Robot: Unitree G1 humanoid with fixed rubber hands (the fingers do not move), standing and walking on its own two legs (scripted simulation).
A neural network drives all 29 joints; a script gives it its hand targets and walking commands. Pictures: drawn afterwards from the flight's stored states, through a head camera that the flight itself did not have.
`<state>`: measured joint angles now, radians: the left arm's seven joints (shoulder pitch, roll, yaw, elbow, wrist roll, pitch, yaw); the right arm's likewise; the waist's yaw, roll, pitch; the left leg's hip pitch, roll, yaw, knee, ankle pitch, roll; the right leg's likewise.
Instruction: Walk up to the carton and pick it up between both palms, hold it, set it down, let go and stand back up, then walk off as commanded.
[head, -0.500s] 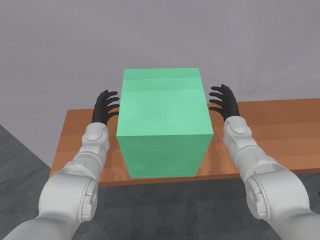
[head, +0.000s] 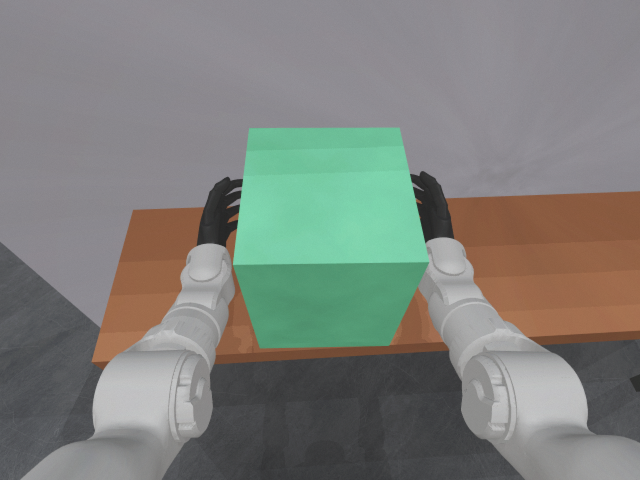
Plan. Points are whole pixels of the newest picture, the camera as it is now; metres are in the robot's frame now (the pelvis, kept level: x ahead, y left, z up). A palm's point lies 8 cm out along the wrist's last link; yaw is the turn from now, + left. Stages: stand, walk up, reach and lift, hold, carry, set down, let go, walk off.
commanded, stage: reach and lift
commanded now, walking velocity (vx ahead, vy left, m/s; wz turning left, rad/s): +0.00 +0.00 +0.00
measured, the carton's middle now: (324, 245) +0.42 +0.00 +0.01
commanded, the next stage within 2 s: none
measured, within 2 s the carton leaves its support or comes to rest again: leaves its support in 1.06 s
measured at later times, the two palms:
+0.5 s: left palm (215, 244) +0.40 +0.15 +0.04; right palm (435, 241) +0.39 -0.14 +0.05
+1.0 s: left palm (215, 247) +0.40 +0.15 +0.04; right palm (434, 242) +0.39 -0.14 +0.05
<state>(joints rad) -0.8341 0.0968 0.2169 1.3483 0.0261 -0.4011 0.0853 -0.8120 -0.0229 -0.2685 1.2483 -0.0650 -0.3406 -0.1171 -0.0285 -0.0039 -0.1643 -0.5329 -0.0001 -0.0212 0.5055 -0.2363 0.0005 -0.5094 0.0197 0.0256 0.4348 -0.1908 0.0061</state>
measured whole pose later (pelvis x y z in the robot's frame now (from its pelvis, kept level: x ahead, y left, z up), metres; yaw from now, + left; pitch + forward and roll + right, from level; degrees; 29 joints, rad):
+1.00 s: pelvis -0.01 +0.00 +0.00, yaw +0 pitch +15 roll -1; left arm -0.80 0.08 0.22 1.34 0.03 -0.43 0.13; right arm -0.75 0.03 -0.32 1.14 -0.12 -0.30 -0.14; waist -0.03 0.00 -0.17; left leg -0.53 0.00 -0.02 0.51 -0.23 0.00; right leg -0.51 0.02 0.03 0.43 -0.18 0.01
